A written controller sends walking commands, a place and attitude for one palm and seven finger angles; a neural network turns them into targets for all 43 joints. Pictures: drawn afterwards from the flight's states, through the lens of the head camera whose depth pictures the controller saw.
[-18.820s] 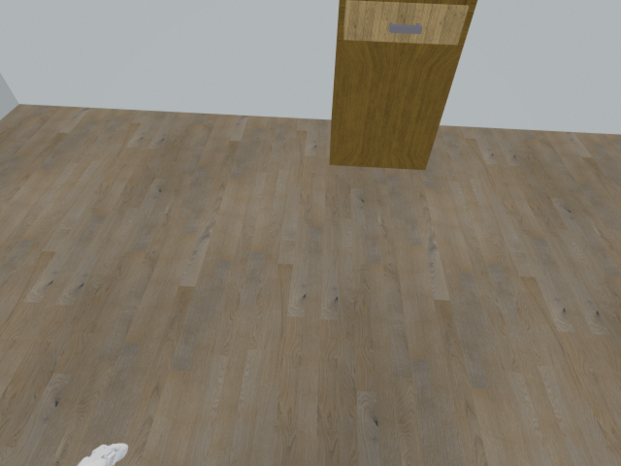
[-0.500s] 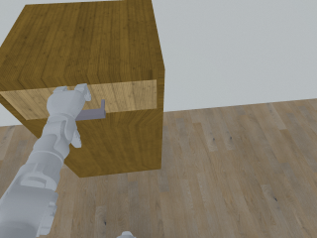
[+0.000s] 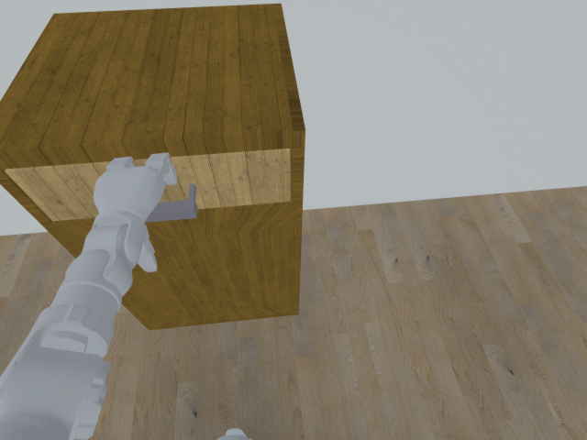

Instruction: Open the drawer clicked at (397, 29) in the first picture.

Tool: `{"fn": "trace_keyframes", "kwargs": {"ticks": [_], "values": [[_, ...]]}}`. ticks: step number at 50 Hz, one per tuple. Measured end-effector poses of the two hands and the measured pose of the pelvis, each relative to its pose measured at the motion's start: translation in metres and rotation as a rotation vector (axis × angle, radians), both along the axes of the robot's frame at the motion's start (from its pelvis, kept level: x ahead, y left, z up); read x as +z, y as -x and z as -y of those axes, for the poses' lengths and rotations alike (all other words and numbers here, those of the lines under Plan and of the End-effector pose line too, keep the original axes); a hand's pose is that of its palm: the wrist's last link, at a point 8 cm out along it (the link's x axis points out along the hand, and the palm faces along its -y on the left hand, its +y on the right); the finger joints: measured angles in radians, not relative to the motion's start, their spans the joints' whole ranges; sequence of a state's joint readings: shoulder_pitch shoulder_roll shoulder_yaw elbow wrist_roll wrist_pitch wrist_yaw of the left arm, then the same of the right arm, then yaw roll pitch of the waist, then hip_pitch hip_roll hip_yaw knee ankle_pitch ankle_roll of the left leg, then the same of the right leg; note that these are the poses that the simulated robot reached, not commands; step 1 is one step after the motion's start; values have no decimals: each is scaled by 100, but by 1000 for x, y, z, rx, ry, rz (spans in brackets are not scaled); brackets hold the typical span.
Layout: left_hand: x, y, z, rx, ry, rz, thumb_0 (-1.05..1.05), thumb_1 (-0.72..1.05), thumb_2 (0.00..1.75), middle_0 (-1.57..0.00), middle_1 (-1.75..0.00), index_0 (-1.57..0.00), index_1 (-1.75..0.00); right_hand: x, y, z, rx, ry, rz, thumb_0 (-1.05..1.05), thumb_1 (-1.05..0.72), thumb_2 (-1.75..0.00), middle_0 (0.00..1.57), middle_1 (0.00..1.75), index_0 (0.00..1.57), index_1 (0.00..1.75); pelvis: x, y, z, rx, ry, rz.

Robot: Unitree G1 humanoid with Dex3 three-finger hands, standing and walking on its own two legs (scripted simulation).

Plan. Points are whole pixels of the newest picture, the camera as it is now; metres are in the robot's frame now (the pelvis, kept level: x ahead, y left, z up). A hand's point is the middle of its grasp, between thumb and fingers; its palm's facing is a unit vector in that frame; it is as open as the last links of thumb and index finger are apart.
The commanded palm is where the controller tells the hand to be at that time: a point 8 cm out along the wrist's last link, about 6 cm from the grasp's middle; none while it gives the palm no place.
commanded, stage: re-aim the fingers above the handle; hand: left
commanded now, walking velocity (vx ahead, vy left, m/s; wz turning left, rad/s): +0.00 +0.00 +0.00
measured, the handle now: (161, 202) +0.51 +0.23 -0.03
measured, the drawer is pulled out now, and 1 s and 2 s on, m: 0.00 0.00 0.00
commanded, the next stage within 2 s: lower the fingers behind the handle in 1.54 s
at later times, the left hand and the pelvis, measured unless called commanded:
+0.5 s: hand (156, 199) +0.46 +0.21 +0.04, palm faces +0.02 -0.07 -1.00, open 13.8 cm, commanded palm +0.44 +0.22 +0.09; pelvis -0.01 +0.01 -0.01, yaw -1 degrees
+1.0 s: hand (151, 207) +0.45 +0.21 +0.04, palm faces +0.02 -0.07 -1.00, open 13.8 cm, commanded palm +0.43 +0.22 +0.09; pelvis -0.01 +0.01 +0.00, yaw +0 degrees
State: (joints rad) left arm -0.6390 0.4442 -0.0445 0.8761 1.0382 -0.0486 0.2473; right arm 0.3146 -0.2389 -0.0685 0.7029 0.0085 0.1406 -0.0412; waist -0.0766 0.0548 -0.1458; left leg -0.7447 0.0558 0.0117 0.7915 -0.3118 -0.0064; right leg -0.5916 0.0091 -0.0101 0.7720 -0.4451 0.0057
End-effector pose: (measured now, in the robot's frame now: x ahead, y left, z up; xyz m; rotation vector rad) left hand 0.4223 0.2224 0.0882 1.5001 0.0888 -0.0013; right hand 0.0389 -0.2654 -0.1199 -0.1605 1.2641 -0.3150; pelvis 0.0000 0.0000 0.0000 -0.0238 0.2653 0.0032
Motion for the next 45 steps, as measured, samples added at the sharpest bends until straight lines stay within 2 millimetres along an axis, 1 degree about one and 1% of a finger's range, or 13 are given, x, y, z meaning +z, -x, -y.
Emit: {"fn": "trace_keyframes", "kwargs": {"ticks": [4, 7, 11, 14, 18, 23, 26, 28, 31, 36, 39, 42, 45], "values": [[4, -1, 0, -12, -6, 53, 0, -49, 30, -32, -120, -32, -120, -2, 9, -1, -12, 2, -5, 1, -90, -90, 20, 29, 20, 30, -2, 4, -2, -7, 2, -9], [4, -1, -10, 29, -23, 70, 0, -49, 30, -32, -120, -32, -120, -4, 16, -3, -18, -4, -16, 1, -90, -90, 20, 29, 20, 30, -3, 7, -4, -13, 2, -15], [-1, 3, -24, 91, -55, 39, 0, -49, 30, -32, -120, -32, -120, -6, 24, -7, -20, -16, -33, 1, -90, -90, 20, 29, 20, 30, -3, 9, -6, -12, 3, -16], [-6, 5, -26, 100, -57, -4, 0, -49, 30, -32, -120, -32, -120, -5, 29, -10, -16, -16, -46, 1, -90, -90, 20, 29, 20, 30, -3, 11, -7, -6, 6, -12], [-8, 2, -13, 33, -32, -23, 0, -49, 30, -32, -120, -32, -120, -2, 33, -11, -9, 5, -51, 1, -90, -90, 20, 30, 20, 30, -3, 13, -9, 3, 9, -11], [-1, -13, 10, -51, 1, 51, 0, -49, 30, -33, -120, -33, -120, 0, 36, -10, -17, 29, -41, 1, -90, -90, 20, 30, 20, 30, -5, 14, -11, -2, 11, -26], [3, -22, 10, -23, -1, 93, 0, -49, 30, -33, -121, -33, -120, -1, 39, -10, -28, 27, -40, 1, -90, -90, 20, 30, 20, 30, -7, 15, -12, -13, 11, -41], [4, -24, 11, -12, -11, 106, 0, -49, 30, -36, -124, -33, -121, -4, 41, -11, -31, 15, -46, 1, -90, -90, 20, 29, 20, 30, -8, 15, -12, -19, 11, -47], [3, -23, 10, 28, -33, 89, 0, -49, 30, -36, -124, -34, -123, -7, 43, -14, -35, -9, -57, 1, -90, -90, 20, 29, 20, 30, -7, 14, -12, -28, 7, -48], [-6, -13, -13, 135, -52, -13, 0, -49, 31, -35, -123, -34, -122, -7, 44, -17, -53, -30, -52, 1, -90, -90, 20, 29, 20, 30, -3, 12, -9, -34, 1, -34], [-8, -4, -22, 128, -48, -50, 0, -49, 31, -34, -122, -33, -122, -4, 42, -16, -48, -21, -50, 1, -90, -90, 20, 30, 20, 30, -1, 9, -7, -26, 2, -22], [-6, 1, -19, 59, -37, -45, 0, -49, 30, -33, -121, -33, -121, -1, 37, -12, -27, 0, -52, 1, -90, -90, 20, 30, 20, 30, -1, 8, -6, -11, 6, -12], [-3, 2, -9, -13, -17, -7, 0, -49, 30, -33, -121, -33, -121, 1, 30, -7, -6, 21, -47, 1, -90, -90, 20, 30, 20, 30, -1, 8, -6, 1, 9, -9]]}}
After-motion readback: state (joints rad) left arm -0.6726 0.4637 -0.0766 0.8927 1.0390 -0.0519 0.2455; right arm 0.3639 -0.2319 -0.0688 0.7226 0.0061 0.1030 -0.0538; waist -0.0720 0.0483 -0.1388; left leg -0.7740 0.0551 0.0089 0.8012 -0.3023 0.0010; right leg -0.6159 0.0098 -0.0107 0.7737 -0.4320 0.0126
